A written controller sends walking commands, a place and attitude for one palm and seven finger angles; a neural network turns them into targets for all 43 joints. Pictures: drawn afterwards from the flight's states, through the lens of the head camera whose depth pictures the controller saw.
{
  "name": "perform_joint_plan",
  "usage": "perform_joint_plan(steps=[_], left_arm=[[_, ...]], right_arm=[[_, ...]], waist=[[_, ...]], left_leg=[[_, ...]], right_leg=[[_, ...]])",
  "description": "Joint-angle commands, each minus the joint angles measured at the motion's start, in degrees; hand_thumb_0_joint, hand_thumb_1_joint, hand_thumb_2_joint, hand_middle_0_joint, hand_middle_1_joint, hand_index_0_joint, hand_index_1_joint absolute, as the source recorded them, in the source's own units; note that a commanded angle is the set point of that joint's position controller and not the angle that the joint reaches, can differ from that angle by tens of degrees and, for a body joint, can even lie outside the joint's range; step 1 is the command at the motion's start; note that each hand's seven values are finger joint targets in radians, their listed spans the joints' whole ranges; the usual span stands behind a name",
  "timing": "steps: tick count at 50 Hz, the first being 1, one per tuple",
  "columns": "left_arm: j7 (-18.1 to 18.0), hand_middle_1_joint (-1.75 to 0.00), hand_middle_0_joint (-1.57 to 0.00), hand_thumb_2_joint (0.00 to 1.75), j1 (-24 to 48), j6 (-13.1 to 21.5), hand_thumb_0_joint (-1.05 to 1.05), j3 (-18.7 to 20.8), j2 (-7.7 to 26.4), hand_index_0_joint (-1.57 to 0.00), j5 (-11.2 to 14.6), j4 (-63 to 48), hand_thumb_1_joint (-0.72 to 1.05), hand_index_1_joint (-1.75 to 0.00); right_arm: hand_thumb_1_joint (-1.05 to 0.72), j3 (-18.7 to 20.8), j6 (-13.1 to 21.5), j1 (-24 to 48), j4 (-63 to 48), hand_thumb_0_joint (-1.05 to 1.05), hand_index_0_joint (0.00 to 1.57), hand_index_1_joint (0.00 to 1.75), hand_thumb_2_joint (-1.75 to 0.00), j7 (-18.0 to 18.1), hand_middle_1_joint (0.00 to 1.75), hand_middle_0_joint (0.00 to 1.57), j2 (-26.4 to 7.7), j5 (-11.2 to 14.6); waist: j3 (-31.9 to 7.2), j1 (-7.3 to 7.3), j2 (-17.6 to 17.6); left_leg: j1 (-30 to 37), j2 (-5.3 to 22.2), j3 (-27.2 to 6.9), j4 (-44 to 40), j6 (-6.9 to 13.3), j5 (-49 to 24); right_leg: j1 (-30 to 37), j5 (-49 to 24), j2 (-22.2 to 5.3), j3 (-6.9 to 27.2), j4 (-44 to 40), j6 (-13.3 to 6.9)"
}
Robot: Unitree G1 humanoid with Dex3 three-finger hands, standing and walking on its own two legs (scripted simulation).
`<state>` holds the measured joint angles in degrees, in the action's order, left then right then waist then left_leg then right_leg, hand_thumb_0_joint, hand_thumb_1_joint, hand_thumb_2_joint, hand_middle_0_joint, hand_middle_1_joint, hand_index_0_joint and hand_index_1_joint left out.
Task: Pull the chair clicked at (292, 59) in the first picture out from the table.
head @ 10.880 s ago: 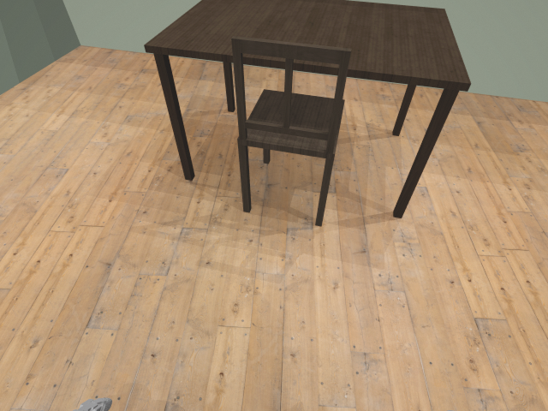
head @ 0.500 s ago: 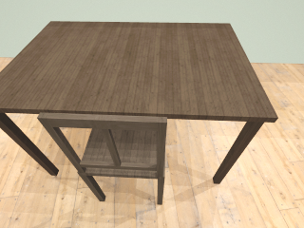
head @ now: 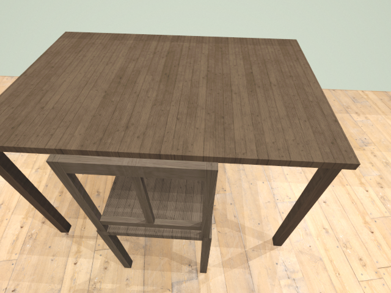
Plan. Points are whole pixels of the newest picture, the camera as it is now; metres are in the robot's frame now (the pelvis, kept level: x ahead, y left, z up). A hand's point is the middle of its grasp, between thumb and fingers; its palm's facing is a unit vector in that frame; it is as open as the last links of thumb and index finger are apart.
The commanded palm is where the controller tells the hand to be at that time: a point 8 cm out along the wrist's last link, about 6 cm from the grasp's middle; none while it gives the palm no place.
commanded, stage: look again from close up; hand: left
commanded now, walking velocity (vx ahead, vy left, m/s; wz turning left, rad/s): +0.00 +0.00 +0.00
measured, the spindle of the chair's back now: (144, 200) +0.37 +0.16 -0.11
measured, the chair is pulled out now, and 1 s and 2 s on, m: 0.00 0.00 0.00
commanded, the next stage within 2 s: raise the hand toward the chair's back in 0.92 s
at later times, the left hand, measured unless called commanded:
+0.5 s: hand out of the picture -0.03 +0.15 -0.17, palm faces -0.01 -0.98 -0.19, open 7.3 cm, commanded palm none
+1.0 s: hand out of the picture -0.04 +0.14 -0.17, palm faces -0.01 -0.98 -0.17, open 7.3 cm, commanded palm none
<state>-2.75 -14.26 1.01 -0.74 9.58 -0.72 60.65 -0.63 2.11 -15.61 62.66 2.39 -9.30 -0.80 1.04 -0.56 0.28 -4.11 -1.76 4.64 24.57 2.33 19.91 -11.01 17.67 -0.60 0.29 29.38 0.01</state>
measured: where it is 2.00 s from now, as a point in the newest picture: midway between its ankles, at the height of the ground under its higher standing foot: outside the picture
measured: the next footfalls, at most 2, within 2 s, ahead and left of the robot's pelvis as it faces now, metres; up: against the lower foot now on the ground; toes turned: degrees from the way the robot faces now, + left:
none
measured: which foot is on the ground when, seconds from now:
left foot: down 0.00-1.00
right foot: down 0.00-1.00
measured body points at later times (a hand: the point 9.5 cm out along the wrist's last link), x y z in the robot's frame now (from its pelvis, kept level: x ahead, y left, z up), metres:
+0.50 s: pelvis -0.03 -0.01 +0.01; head -0.01 -0.02 +0.45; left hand -0.03 +0.21 -0.15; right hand -0.04 -0.23 -0.16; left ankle -0.07 +0.09 -0.74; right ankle -0.02 -0.12 -0.74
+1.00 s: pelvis -0.03 -0.02 +0.00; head -0.02 -0.01 +0.45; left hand -0.04 +0.20 -0.16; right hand -0.06 -0.22 -0.16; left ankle -0.07 +0.09 -0.74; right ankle -0.02 -0.12 -0.74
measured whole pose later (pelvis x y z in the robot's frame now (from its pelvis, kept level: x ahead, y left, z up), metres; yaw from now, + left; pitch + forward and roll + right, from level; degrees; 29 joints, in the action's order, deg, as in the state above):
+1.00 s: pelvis -0.03 -0.02 +0.00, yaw +0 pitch -1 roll +0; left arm -2.3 -17.4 0.8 -1.7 8.7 -0.9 62.5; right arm -0.9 2.1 -17.0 66.6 1.8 -6.0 -0.2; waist 2.7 -0.2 -1.3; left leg -6.7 0.1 4.5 23.9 0.9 16.4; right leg -12.4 12.8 1.2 -0.1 26.0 -1.6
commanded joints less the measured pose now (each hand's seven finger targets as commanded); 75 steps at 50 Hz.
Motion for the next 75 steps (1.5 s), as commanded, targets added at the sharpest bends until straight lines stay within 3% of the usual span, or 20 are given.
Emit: perform_joint_plan(steps=[1,21,50,51,52,53,55,56,57,59,60,61,63,65,66,67,69,71,72,75], left_arm=[[-0.3,-0.3,-0.2,0.9,-3.4,0.6,0.0,1.1,5.9,-0.2,0.3,-2.2,0.9,-0.3],[0.1,-0.3,-0.2,0.9,-4.7,0.5,0.0,0.3,5.5,-0.2,0.2,-0.9,0.9,-0.3],[0.0,-0.3,-0.2,0.9,-7.0,0.7,0.0,0.1,4.0,-0.2,0.1,-0.1,0.9,-0.3],[0.2,-0.3,-0.2,0.9,-2.9,1.7,0.0,-0.2,10.6,-0.2,1.2,-2.8,0.9,-0.3],[-1.9,-0.3,-0.2,0.89,31.3,9.1,0.0,11.2,21.5,-0.2,13.3,-79.8,0.88,-0.3],[-4.0,-0.29,-0.2,0.88,12.4,5.2,0.0,6.5,15.9,-0.2,9.0,-74.0,0.85,-0.29],[-5.3,-0.29,-0.19,0.86,-4.0,-2.1,0.0,-1.4,-1.8,-0.19,8.9,-52.7,0.81,-0.29],[-4.9,-0.28,-0.19,0.85,-6.4,-2.9,0.0,-1.1,-2.8,-0.19,9.8,-52.2,0.78,-0.28],[-3.2,-0.28,-0.19,0.84,-0.3,0.2,0.0,-2.8,-3.1,-0.19,10.3,-58.0,0.76,-0.28],[-1.4,-0.27,-0.18,0.82,-0.7,6.4,0.0,-0.1,-1.0,-0.18,8.9,-55.4,0.71,-0.27],[-0.1,-0.27,-0.18,0.81,-7.0,9.0,0.0,0.7,-1.6,-0.18,9.0,-53.1,0.69,-0.27],[1.8,-0.26,-0.18,0.8,-16.5,11.2,0.0,2.7,-1.2,-0.18,9.7,-50.3,0.67,-0.26],[7.1,-0.26,-0.17,0.78,-25.2,17.5,0.0,4.6,-1.2,-0.17,12.3,-53.4,0.62,-0.26],[12.6,-0.25,-0.17,0.76,-27.0,24.6,0.0,9.2,1.8,-0.17,14.2,-54.8,0.57,-0.25],[14.5,-0.25,-0.16,0.75,-26.5,28.2,0.0,14.4,6.5,-0.16,14.1,-54.6,0.55,-0.25],[16.8,-0.24,-0.16,0.74,-22.9,32.4,0.0,14.1,7.5,-0.16,13.7,-58.3,0.53,-0.24],[17.2,-0.23,-0.16,0.72,-22.8,34.8,0.0,15.4,9.4,-0.16,12.2,-60.8,0.48,-0.23],[16.1,-0.23,-0.15,0.7,-16.8,34.2,0.0,15.5,11.0,-0.15,12.7,-68.9,0.43,-0.23],[15.8,-0.22,-0.15,0.69,-14.3,33.8,0.0,13.7,9.5,-0.15,13.4,-73.1,0.41,-0.22],[16.4,-0.21,-0.14,0.66,-7.6,34.5,0.0,11.4,8.9,-0.14,15.9,-82.2,0.34,-0.21]], right_arm=[[-0.9,0.9,0.5,-3.9,-0.8,0.0,0.2,0.3,-0.9,-0.1,0.3,0.2,-5.6,0.0],[-0.9,0.5,0.3,-4.1,2.2,0.0,0.2,0.3,-0.9,-0.7,0.3,0.2,-4.3,0.4],[-0.9,0.5,0.4,-6.5,3.5,0.0,0.2,0.3,-0.9,-0.5,0.3,0.2,-1.9,0.6],[-0.9,1.2,-0.5,-0.3,-2.5,0.0,0.2,0.3,-0.9,-0.8,0.3,0.2,-7.1,0.1],[-0.9,2.2,7.9,0.6,-22.2,0.0,0.2,0.3,-0.9,2.9,0.3,0.2,-15.3,3.7],[-0.9,1.9,13.7,0.7,-19.9,0.0,0.2,0.3,-0.9,4.7,0.3,0.2,-11.7,3.6],[-0.9,2.7,15.6,0.9,-15.9,0.0,0.2,0.3,-0.9,3.4,0.3,0.2,-10.3,3.8],[-0.9,2.7,15.4,1.2,-17.2,0.0,0.2,0.3,-0.9,3.4,0.3,0.2,-11.5,3.7],[-0.9,2.7,16.5,1.2,-20.0,0.0,0.2,0.3,-0.9,2.7,0.3,0.2,-12.6,3.9],[-0.9,4.3,18.3,2.4,-23.5,0.0,0.2,0.3,-0.9,1.7,0.3,0.2,-13.0,1.9],[-0.9,5.0,18.6,3.5,-25.4,0.0,0.2,0.3,-0.9,1.0,0.3,0.2,-12.8,1.6],[-0.9,5.3,18.6,4.5,-27.6,0.0,0.2,0.3,-0.9,-0.2,0.3,0.2,-12.0,1.8],[-0.9,6.1,17.9,6.7,-31.6,0.0,0.2,0.3,-0.9,-2.5,0.3,0.2,-11.4,1.5],[-0.9,6.4,16.8,8.3,-34.3,0.0,0.2,0.3,-0.9,-4.3,0.3,0.2,-11.0,1.9],[-0.9,6.7,16.0,8.7,-35.0,0.0,0.2,0.3,-0.9,-5.0,0.3,0.2,-10.7,2.4],[-0.9,6.7,15.5,10.0,-36.5,0.0,0.2,0.3,-0.9,-5.5,0.3,0.2,-10.6,2.2],[-0.9,7.0,13.8,11.9,-39.0,0.0,0.2,0.3,-0.9,-6.1,0.3,0.2,-10.6,1.9],[-0.9,7.0,12.3,12.4,-41.4,0.0,0.2,0.3,-0.9,-5.8,0.3,0.2,-11.2,2.0],[-0.9,6.9,12.1,11.5,-42.8,0.0,0.2,0.3,-0.9,-5.6,0.3,0.2,-10.9,2.1],[-0.9,5.9,12.3,8.0,-43.1,0.0,0.2,0.3,-0.9,-3.7,0.3,0.2,-10.7,2.7]], waist=[[1.1,0.29,0.4],[3.8,0.32,-1.3],[3.5,0.3,-0.8],[3.8,-1.09,6.5],[-18.8,-6.99,11.6],[-17.5,-3.32,14.9],[-2.7,-3.55,4.0],[2.5,-5.14,-4.1],[2.7,-6.13,-7.7],[-1.9,-5.58,-13.2],[-5.8,-3.19,-14.0],[-7.4,0.11,-11.2],[-14.3,3.43,-10.7],[-17.4,4.44,-8.5],[-18.3,5.4,-5.4],[-17.9,4.8,-0.8],[-16.9,5.46,3.0],[-16.9,4.09,4.7],[-19.0,3.04,5.5],[-21.7,-0.78,5.5]], left_leg=[[-1.7,8.1,-6.1,-3.8,-0.6,-26.2],[-3.8,7.5,-5.9,-6.6,-0.4,-11.4],[-5.1,7.4,-5.7,-4.9,-0.4,-11.5],[-4.9,3.8,-5.8,-5.7,-0.1,-16.5],[-1.9,1.7,-2.9,-2.1,-0.6,-13.7],[1.9,2.8,-1.6,-3.6,-0.8,-18.9],[-8.2,4.3,-4.0,-3.4,-1.3,-15.8],[-13.1,4.0,-5.4,-1.0,-0.8,-11.4],[-15.5,3.5,-6.3,2.2,-0.3,-8.4],[-21.6,2.2,-7.1,9.8,0.0,-5.4],[-25.3,1.7,-7.0,13.0,-0.4,-4.9],[-27.7,1.4,-6.2,14.9,-1.3,-5.8],[-31.7,0.9,-4.6,20.1,-2.5,-8.3],[-37.6,0.0,-3.6,25.0,-3.3,-8.8],[-40.3,-0.2,-3.5,27.2,-3.8,-8.8],[-42.7,-0.4,-2.9,29.5,-3.7,-7.7],[-45.8,-0.3,-2.2,32.2,-2.8,-5.2],[-46.6,-0.1,-2.5,34.3,-2.0,-2.0],[-46.3,0.0,-2.8,35.5,-1.6,-1.0],[-45.9,0.7,-4.8,39.8,-0.9,-0.1]], right_leg=[[1.4,-23.0,-5.3,4.7,-3.0,-3.1],[-0.8,-11.8,-4.8,6.2,-8.0,-2.8],[-2.0,-12.1,-4.9,6.4,-8.1,-2.9],[-2.2,-10.0,-0.3,3.8,-2.3,-4.2],[-1.0,-7.4,1.6,-1.1,-3.8,0.0],[0.3,-6.3,2.2,-2.6,-1.4,-1.5],[-5.8,-4.4,1.7,-3.9,-2.2,-1.4],[-9.4,-4.2,1.8,-5.6,-2.5,-0.9],[-12.4,-3.1,0.9,-5.4,-1.2,-0.3],[-19.0,0.8,1.0,-5.9,4.4,0.2],[-20.4,2.2,0.9,-5.7,7.6,0.1],[-19.8,1.7,0.9,-5.4,10.0,-0.8],[-19.1,-3.4,0.3,-4.4,15.8,-1.1],[-19.4,-10.5,-0.3,-2.4,21.3,-1.0],[-19.6,-12.7,-0.7,-0.9,23.7,-1.2],[-22.2,-12.4,-0.9,0.2,26.0,-1.4],[-25.7,-7.3,-0.1,0.8,28.9,-2.3],[-29.7,-0.2,0.5,2.0,29.1,-2.5],[-30.2,2.1,0.2,3.2,28.3,-2.1],[-31.9,3.4,0.1,5.0,26.8,-0.8]])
